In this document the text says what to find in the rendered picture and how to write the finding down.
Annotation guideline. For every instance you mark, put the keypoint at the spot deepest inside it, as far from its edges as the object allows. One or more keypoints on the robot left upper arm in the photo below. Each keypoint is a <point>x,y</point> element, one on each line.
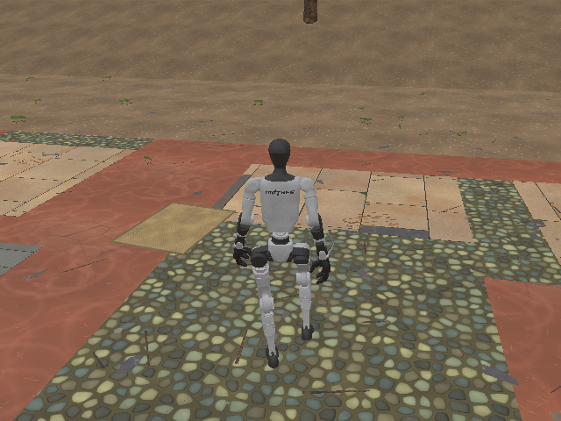
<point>251,187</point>

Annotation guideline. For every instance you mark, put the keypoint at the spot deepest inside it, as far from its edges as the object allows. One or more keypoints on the robot right forearm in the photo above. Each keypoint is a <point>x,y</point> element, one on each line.
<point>319,240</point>

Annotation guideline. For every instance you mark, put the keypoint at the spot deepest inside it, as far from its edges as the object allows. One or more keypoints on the robot right thigh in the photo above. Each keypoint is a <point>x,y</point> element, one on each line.
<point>301,256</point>

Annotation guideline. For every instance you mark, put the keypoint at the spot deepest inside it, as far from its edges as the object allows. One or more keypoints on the robot left forearm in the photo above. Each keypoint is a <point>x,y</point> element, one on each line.
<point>241,234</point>

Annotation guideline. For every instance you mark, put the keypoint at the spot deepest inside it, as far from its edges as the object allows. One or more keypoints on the robot right hand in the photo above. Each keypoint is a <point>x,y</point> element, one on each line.
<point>325,271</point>

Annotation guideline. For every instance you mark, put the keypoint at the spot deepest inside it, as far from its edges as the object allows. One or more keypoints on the robot right upper arm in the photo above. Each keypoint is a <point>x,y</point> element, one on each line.
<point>308,186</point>

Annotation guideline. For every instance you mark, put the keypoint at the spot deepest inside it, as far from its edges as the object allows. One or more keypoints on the robot left hand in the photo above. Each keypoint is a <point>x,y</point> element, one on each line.
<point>241,253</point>

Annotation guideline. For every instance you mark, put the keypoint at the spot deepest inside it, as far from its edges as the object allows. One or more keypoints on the robot left foot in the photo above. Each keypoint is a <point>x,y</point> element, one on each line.
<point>273,361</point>

